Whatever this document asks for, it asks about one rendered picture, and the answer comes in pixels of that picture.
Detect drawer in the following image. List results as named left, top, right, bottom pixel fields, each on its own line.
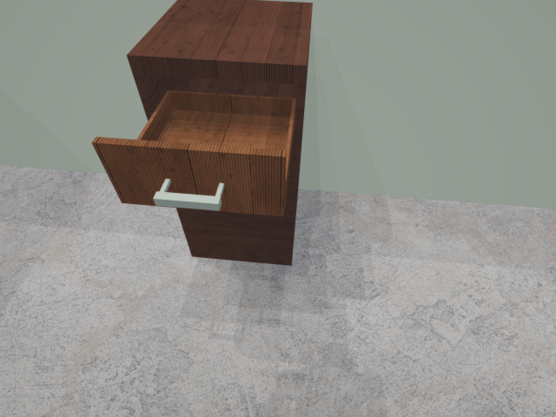
left=92, top=90, right=296, bottom=216

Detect handle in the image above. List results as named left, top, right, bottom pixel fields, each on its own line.
left=153, top=179, right=224, bottom=211

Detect cabinet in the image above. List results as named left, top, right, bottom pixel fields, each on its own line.
left=127, top=0, right=313, bottom=266

